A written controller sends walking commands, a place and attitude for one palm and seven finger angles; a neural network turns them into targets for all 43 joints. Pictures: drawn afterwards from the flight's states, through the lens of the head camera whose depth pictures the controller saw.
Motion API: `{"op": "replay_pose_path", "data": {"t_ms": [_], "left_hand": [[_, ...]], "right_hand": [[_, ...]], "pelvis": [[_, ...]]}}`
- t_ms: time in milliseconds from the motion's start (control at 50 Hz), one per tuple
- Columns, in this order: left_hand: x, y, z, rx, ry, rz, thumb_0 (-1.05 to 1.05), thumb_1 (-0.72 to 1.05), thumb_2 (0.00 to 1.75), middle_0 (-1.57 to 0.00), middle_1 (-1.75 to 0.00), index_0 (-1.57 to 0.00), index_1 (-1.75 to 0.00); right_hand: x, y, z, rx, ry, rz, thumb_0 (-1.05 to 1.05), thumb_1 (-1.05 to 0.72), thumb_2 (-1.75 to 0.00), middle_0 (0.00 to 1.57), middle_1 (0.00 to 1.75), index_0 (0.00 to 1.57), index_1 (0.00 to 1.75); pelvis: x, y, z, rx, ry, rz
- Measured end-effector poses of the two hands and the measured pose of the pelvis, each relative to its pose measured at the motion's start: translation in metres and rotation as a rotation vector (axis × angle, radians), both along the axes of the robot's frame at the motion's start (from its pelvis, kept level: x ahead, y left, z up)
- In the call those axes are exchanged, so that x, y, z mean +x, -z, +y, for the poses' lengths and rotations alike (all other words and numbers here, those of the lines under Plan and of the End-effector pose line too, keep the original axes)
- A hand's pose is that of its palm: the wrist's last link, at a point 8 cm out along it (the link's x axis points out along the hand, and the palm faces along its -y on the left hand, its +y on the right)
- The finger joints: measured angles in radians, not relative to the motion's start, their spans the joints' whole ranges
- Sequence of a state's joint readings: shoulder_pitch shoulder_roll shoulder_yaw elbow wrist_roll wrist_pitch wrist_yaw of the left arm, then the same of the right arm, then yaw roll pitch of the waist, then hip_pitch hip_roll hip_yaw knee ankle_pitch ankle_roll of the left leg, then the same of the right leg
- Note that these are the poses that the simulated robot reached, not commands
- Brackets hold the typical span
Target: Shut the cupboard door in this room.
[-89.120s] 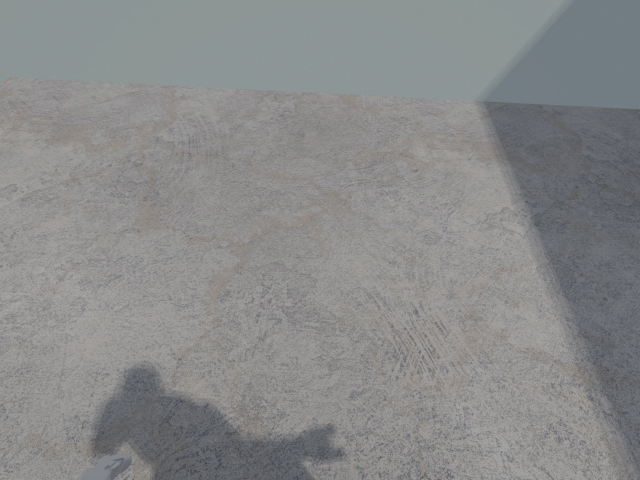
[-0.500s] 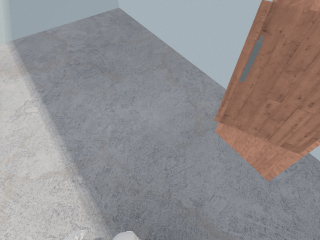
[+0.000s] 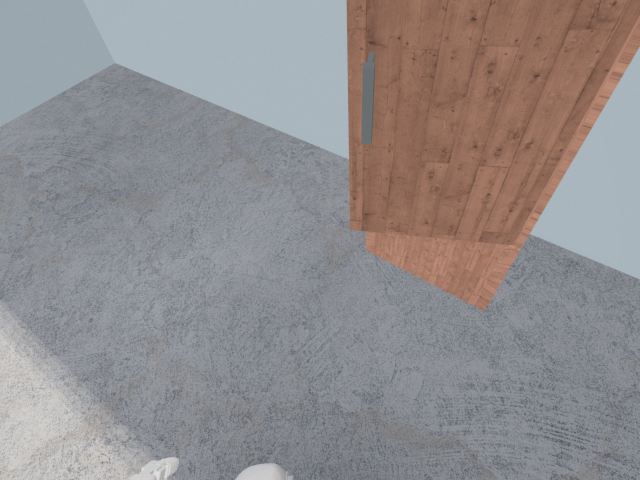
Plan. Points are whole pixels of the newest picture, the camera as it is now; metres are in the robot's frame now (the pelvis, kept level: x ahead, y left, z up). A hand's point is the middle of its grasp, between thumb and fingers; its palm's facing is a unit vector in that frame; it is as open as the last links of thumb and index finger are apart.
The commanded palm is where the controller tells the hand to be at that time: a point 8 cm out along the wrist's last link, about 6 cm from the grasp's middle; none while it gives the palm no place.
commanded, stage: turn to face it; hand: left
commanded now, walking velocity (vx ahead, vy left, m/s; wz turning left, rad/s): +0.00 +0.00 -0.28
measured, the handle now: (368, 100) +0.73 -0.05 +0.05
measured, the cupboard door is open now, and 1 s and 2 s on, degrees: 25 25 25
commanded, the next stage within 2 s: take the last steps up to it in 0.22 s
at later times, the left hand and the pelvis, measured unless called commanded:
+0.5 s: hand out of the picture +0.11 +0.22 -0.16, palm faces -0.13 -0.98 -0.17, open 7.4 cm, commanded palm none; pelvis +0.03 +0.03 +0.02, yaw -9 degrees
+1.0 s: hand (292, 409) +0.24 +0.07 -0.16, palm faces -0.23 -0.95 -0.19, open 7.3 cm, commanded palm none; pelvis +0.13 -0.08 +0.01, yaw -13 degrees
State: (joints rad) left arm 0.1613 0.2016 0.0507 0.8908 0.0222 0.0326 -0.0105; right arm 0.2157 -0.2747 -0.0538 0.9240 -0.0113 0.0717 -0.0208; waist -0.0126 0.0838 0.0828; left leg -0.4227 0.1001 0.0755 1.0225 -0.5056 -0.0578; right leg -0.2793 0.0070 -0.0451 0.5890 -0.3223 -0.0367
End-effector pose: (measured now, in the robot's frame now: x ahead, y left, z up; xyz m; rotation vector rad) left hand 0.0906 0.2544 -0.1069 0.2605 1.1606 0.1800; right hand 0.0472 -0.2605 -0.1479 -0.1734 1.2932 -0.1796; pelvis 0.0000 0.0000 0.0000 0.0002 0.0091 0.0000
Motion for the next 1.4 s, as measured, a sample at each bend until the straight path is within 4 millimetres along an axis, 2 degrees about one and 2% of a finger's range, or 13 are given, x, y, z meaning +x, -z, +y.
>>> {"op": "replay_pose_path", "data": {"t_ms": [200, 360, 480, 560, 640, 760, 840, 900, 1020, 1120, 1180, 1260, 1400], "left_hand": [[0.001, 0.010, -0.019, -0.063, 0.034, 0.048, 0.00, 0.90, 0.90, -0.20, -0.30, -0.20, -0.30], [0.003, 0.039, 0.003, -0.118, 0.032, 0.105, 0.00, 0.90, 0.90, -0.20, -0.30, -0.20, -0.30], [0.016, 0.029, 0.013, -0.123, 0.093, 0.145, 0.00, 0.91, 0.90, -0.20, -0.30, -0.20, -0.30], [0.038, 0.021, 0.011, -0.115, 0.139, 0.140, 0.00, 0.91, 0.90, -0.20, -0.30, -0.19, -0.30], [0.069, 0.016, -0.004, -0.103, 0.201, 0.129, 0.00, 0.91, 0.90, -0.20, -0.30, -0.19, -0.30], [0.134, 0.011, -0.057, -0.095, 0.306, 0.067, 0.00, 0.91, 0.90, -0.19, -0.30, -0.19, -0.30], [0.171, 0.017, -0.098, -0.087, 0.333, -0.023, 0.00, 0.91, 0.90, -0.20, -0.30, -0.19, -0.30], [0.172, 0.016, -0.118, -0.095, 0.303, -0.032, 0.00, 0.91, 0.90, -0.20, -0.30, -0.19, -0.30], [0.149, 0.022, -0.130, -0.096, 0.222, 0.084, -0.01, 0.93, 0.90, -0.20, -0.30, -0.20, -0.30], [0.137, 0.037, -0.129, -0.112, 0.169, 0.188, -0.01, 0.93, 0.90, -0.20, -0.30, -0.20, -0.30], [0.137, 0.052, -0.129, -0.130, 0.136, 0.245, 0.00, 0.92, 0.90, -0.20, -0.30, -0.20, -0.30], [0.155, 0.048, -0.138, -0.137, 0.147, 0.283, 0.00, 0.92, 0.90, -0.20, -0.30, -0.19, -0.30], [0.219, 0.029, -0.164, -0.126, 0.144, 0.197, 0.00, 0.92, 0.90, -0.20, -0.30, -0.19, -0.30]], "right_hand": [[0.007, -0.023, 0.002, -0.017, 0.042, -0.032, 0.01, -0.91, -0.90, 0.20, 0.30, 0.20, 0.29], [0.014, -0.030, 0.034, -0.060, 0.055, -0.077, 0.01, -0.90, -0.90, 0.20, 0.30, 0.20, 0.30], [-0.010, -0.041, 0.052, -0.050, 0.097, -0.048, 0.01, -0.90, -0.90, 0.21, 0.30, 0.20, 0.30], [-0.035, -0.043, 0.053, -0.039, 0.160, 0.002, 0.01, -0.90, -0.90, 0.21, 0.30, 0.20, 0.30], [-0.067, -0.041, 0.048, -0.027, 0.241, 0.072, 0.01, -0.90, -0.90, 0.21, 0.30, 0.20, 0.30], [-0.108, -0.030, 0.028, 0.009, 0.350, 0.202, 0.01, -0.90, -0.90, 0.21, 0.30, 0.20, 0.30], [-0.114, -0.011, 0.001, 0.045, 0.377, 0.276, 0.01, -0.90, -0.90, 0.21, 0.30, 0.20, 0.30], [-0.088, -0.009, -0.022, 0.046, 0.361, 0.274, 0.01, -0.90, -0.90, 0.20, 0.30, 0.20, 0.30], [0.018, -0.023, -0.064, 0.007, 0.287, 0.078, 0.01, -0.91, -0.90, 0.20, 0.29, 0.20, 0.29], [0.109, -0.028, -0.077, -0.012, 0.215, -0.060, 0.01, -0.91, -0.90, 0.20, 0.29, 0.20, 0.29], [0.150, -0.025, -0.077, -0.023, 0.181, -0.121, 0.01, -0.91, -0.90, 0.20, 0.29, 0.20, 0.29], [0.173, -0.029, -0.078, -0.026, 0.191, -0.131, 0.00, -0.92, -0.90, 0.20, 0.30, 0.20, 0.30], [0.168, -0.031, -0.094, -0.012, 0.196, 0.015, 0.00, -0.93, -0.90, 0.21, 0.30, 0.20, 0.30]], "pelvis": [[0.010, -0.010, 0.000, 0.003, 0.055, 0.009], [0.020, -0.001, 0.025, -0.019, 0.104, 0.002], [0.028, -0.014, 0.030, -0.038, 0.149, 0.009], [0.037, -0.019, 0.026, -0.041, 0.181, 0.012], [0.047, -0.020, 0.015, -0.035, 0.215, 0.009], [0.069, -0.013, -0.018, -0.019, 0.254, 0.004], [0.087, 0.003, -0.051, -0.004, 0.259, 0.000], [0.099, 0.000, -0.065, -0.020, 0.249, -0.007], [0.131, -0.011, -0.087, -0.027, 0.230, -0.003], [0.164, -0.007, -0.096, -0.051, 0.220, -0.004], [0.188, 0.002, -0.099, -0.048, 0.225, -0.013], [0.211, -0.002, -0.104, -0.026, 0.238, -0.019], [0.243, -0.015, -0.125, -0.022, 0.214, -0.014]]}}
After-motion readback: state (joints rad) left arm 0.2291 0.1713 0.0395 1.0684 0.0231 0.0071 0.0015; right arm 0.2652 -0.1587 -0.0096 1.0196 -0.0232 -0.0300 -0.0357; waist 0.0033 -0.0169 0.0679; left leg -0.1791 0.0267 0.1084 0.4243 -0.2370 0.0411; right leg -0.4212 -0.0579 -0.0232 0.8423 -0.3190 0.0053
